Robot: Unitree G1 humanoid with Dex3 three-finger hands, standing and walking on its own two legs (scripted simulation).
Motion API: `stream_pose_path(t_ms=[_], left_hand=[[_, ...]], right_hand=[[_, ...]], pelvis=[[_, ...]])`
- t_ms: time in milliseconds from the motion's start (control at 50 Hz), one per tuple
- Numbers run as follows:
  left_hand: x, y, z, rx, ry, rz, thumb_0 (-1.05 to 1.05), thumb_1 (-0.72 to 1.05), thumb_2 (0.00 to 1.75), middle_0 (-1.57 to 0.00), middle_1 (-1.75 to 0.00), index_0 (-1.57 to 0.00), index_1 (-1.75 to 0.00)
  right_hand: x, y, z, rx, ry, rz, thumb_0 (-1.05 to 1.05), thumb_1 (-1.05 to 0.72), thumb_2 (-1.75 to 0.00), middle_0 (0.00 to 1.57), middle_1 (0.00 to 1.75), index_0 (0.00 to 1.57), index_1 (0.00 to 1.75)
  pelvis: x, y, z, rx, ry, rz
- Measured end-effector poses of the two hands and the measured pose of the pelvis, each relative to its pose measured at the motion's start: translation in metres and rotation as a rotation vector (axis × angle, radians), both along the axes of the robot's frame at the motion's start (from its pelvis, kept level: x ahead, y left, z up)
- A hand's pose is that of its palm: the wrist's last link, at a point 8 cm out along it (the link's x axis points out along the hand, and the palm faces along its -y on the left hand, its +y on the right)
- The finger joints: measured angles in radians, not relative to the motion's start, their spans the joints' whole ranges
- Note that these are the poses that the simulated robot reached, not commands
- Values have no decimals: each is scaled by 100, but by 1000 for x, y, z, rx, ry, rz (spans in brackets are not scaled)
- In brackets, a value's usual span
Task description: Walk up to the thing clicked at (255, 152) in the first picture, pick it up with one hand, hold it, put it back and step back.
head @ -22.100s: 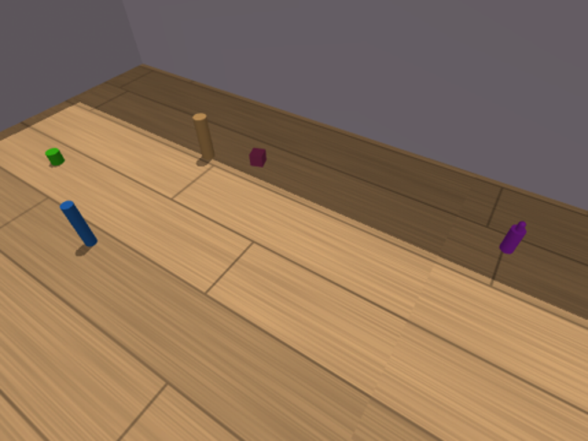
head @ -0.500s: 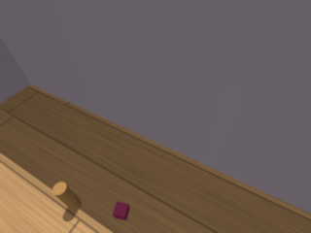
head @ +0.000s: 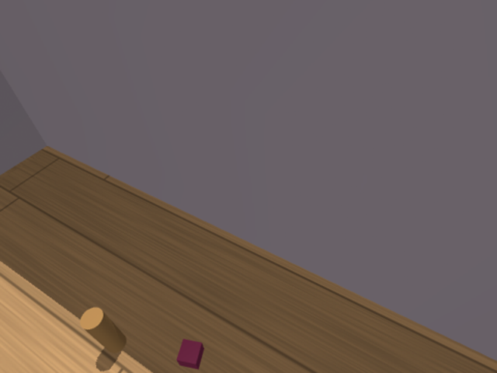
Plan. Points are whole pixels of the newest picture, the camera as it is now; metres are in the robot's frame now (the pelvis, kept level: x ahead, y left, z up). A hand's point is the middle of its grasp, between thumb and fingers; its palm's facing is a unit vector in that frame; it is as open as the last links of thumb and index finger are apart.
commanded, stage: walk up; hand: left
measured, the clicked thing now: (190, 354) +0.38 +0.24 -0.74
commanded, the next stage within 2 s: stand in 0.76 s
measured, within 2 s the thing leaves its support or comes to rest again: neither
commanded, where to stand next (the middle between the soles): +0.00 -0.01 m, yaw +1 degrees
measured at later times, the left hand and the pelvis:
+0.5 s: hand out of the picture +0.07 +0.25 -0.16, palm faces +0.01 -0.95 -0.32, open 7.4 cm; pelvis +0.01 +0.00 +0.00, yaw +0 degrees
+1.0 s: hand out of the picture +0.10 +0.25 -0.15, palm faces -0.01 -0.94 -0.34, open 7.4 cm; pelvis +0.02 +0.00 +0.01, yaw +0 degrees
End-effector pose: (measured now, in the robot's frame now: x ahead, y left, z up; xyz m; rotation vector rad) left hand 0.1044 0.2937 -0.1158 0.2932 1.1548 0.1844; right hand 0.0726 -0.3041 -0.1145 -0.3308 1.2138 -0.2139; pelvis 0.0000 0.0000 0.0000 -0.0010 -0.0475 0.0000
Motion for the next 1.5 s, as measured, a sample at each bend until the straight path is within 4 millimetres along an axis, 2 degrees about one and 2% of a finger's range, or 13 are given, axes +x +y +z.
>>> stream_pose_path(t_ms=[180, 420, 660, 980, 1500], left_hand=[[-20, 3, -2, 1, 57, 29, 1, 90, 90, -20, -30, -21, -30], [-41, 4, -3, 2, 116, 59, 1, 90, 90, -20, -30, -21, -30], [-30, 4, -3, 2, 106, 55, 1, 90, 90, -20, -30, -21, -30], [-7, 4, 3, 16, 56, 18, 1, 90, 90, -20, -30, -21, -30], [-21, 3, 1, 20, 82, 14, 1, 90, 90, -20, -30, -21, -30]], right_hand=[[13, 0, 5, -1, -17, 6, 0, -91, -90, 20, 30, 21, 30], [10, 6, 0, 17, 20, 5, 0, -91, -90, 20, 30, 21, 30], [8, 9, -2, 20, 42, -1, 0, -91, -90, 20, 30, 21, 30], [21, 7, 0, 16, 8, 3, 0, -91, -90, 20, 30, 21, 30], [11, 5, 0, 18, 28, -3, 0, -91, -90, 20, 30, 21, 30]], pelvis=[[1, 0, 3, -2, 0, 0], [5, 0, 4, -3, 4, 3], [11, 2, 5, -2, 14, 7], [15, 1, 5, 1, 11, 3], [15, -1, 5, 1, 7, -1]])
